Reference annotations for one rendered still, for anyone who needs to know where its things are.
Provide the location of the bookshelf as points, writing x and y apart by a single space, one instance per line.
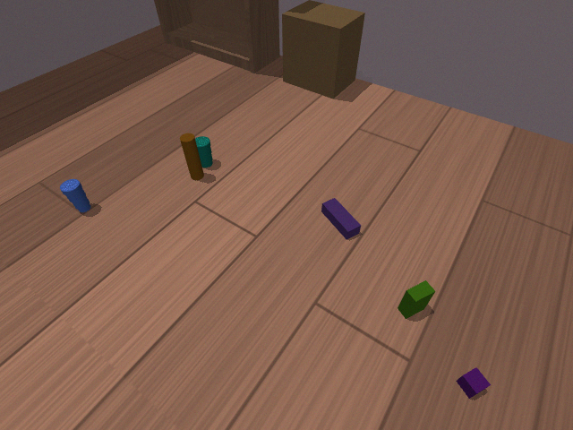
243 33

